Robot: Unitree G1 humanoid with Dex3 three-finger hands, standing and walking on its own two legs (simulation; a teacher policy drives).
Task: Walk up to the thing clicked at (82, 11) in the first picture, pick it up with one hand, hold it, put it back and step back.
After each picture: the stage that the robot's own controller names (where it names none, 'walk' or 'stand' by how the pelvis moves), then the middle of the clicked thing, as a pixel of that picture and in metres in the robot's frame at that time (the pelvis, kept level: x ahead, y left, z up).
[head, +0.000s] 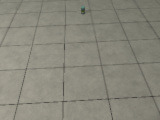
stand; (82, 10) +2.30 -0.04 -0.72
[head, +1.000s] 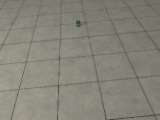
walk; (78, 22) +2.15 +0.19 -0.72
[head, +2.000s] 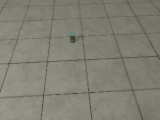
walk; (72, 37) +1.50 +0.21 -0.71
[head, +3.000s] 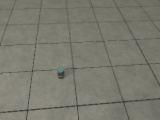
walk; (60, 72) +0.96 +0.20 -0.70
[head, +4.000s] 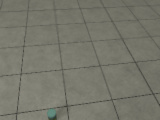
walk; (52, 115) +0.56 +0.20 -0.71
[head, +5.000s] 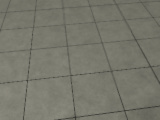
stand; out of the picture +0.42 +0.19 -0.70
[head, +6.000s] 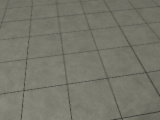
stand; out of the picture +0.39 +0.21 -0.72
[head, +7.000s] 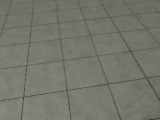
stand; out of the picture +0.37 +0.22 -0.73
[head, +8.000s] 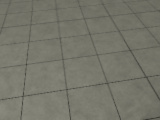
stand; out of the picture +0.37 +0.22 -0.73
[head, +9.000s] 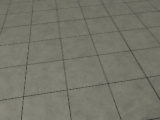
stand; out of the picture +0.36 +0.21 -0.73
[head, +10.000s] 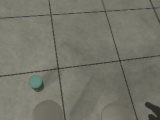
go down; (36, 83) +0.42 +0.23 -0.43
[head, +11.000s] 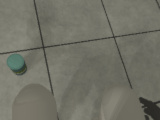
go down; (17, 65) +0.44 +0.27 -0.30
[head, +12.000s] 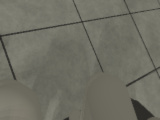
close in; out of the picture +0.41 +0.30 -0.23
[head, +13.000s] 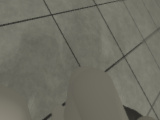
close; out of the picture +0.40 +0.32 -0.22
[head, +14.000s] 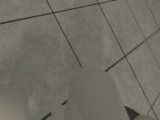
lift; out of the picture +0.39 +0.32 -0.22
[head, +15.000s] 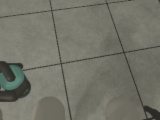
lift; (16, 83) +0.34 +0.23 -0.04
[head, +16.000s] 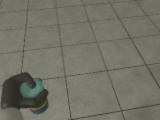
hold; (35, 96) +0.33 +0.17 +0.01
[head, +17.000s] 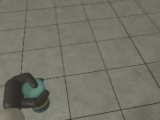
hold; (37, 96) +0.33 +0.17 +0.00
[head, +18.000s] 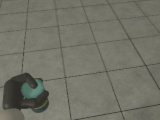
hold; (36, 96) +0.33 +0.17 +0.00
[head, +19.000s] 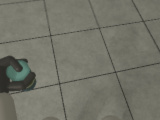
crouch; (23, 77) +0.39 +0.21 -0.06
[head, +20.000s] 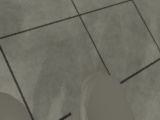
lower; out of the picture +0.45 +0.31 -0.17
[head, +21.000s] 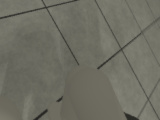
lower; out of the picture +0.42 +0.33 -0.22
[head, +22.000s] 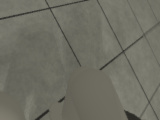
lower; out of the picture +0.41 +0.34 -0.23
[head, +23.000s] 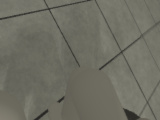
lower; out of the picture +0.41 +0.33 -0.23
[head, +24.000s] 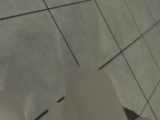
lower; out of the picture +0.41 +0.34 -0.23
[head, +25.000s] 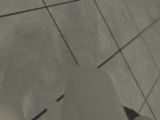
open; out of the picture +0.40 +0.33 -0.23
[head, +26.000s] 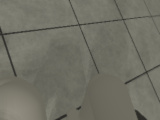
stand; out of the picture +0.42 +0.31 -0.24
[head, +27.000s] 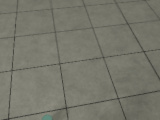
stand; out of the picture +0.41 +0.21 -0.61
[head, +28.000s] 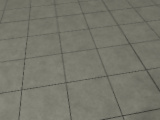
stand; out of the picture +0.41 +0.22 -0.67
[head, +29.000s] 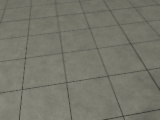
stand; out of the picture +0.40 +0.22 -0.67
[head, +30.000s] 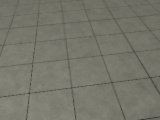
stand; out of the picture +0.42 +0.20 -0.72
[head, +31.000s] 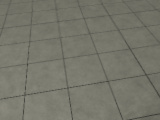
stand; out of the picture +0.39 +0.22 -0.73
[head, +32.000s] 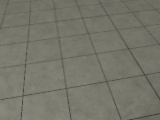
stand; out of the picture +0.38 +0.22 -0.73
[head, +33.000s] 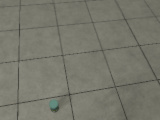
walk; (54, 106) +0.49 +0.17 -0.71
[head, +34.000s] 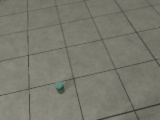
walk; (59, 87) +0.71 +0.26 -0.70
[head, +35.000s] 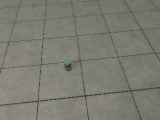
stand; (67, 65) +1.02 +0.20 -0.70
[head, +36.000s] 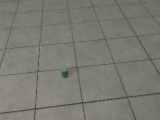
stand; (64, 72) +0.99 +0.19 -0.72
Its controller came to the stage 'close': yes
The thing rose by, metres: 0.71
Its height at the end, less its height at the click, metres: +0.00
